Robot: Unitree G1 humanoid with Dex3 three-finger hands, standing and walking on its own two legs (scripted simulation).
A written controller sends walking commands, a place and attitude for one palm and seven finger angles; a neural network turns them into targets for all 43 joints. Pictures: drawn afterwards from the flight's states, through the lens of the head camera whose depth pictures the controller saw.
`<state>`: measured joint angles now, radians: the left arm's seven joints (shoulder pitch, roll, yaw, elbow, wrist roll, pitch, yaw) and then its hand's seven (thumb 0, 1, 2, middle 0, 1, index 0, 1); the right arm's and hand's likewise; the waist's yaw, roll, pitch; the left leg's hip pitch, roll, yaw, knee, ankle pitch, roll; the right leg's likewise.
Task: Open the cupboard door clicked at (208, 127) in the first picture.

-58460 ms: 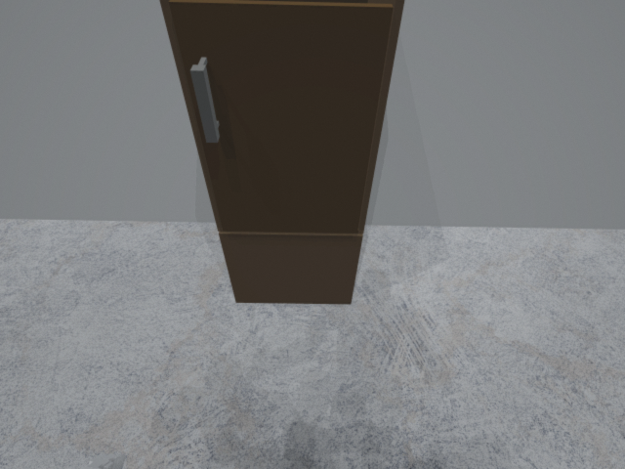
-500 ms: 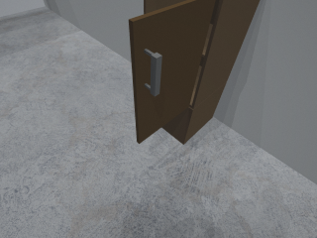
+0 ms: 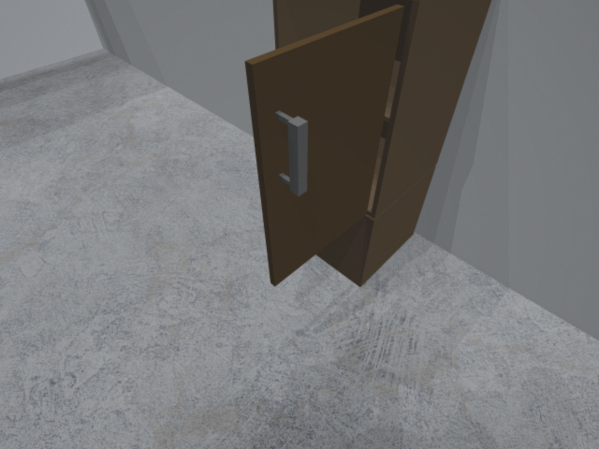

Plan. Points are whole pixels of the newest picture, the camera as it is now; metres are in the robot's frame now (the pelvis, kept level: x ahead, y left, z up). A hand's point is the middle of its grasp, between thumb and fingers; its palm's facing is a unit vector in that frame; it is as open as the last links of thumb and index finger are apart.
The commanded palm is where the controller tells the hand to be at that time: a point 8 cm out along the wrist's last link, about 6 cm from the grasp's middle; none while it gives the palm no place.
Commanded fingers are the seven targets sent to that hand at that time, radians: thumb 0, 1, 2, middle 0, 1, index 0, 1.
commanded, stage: let the arm hang, fingers relaxed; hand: left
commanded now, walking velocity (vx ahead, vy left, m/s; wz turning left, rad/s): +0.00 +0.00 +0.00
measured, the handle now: (290, 154) +0.59 +0.05 +0.08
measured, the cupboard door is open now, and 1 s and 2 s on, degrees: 88 88 88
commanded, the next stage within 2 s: look to check the result in 0.24 s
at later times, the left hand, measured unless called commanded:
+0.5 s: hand out of the picture +0.00 +0.17 -0.17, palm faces +0.04 -0.98 -0.20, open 7.3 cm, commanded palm none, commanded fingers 0.00 0.90 0.90 -0.20 -0.30 -0.20 -0.30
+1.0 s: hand out of the picture +0.06 +0.17 -0.17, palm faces +0.02 -0.97 -0.23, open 7.3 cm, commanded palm none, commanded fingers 0.00 0.90 0.90 -0.20 -0.30 -0.20 -0.30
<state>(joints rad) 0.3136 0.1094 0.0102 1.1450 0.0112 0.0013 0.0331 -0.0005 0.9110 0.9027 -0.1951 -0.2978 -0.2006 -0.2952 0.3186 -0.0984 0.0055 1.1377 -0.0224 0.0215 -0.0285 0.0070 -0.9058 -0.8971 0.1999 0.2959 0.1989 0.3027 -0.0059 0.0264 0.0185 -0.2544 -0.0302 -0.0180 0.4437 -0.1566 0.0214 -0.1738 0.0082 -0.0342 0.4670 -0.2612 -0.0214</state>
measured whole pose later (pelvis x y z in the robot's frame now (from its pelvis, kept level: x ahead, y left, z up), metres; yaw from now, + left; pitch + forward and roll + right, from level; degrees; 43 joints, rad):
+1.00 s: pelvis +0.03 -0.01 +0.01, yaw +0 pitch -1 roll +0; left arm 0.22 0.18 0.01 1.14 0.01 -0.02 0.02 0.00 0.91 0.90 -0.20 -0.30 -0.20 -0.30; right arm 0.19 -0.20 0.00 1.14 -0.02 0.01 -0.03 0.01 -0.91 -0.90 0.20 0.30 0.20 0.30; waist 0.00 0.01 0.05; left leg -0.18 -0.02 -0.02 0.38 -0.17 0.00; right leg -0.09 0.02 -0.03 0.37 -0.26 -0.04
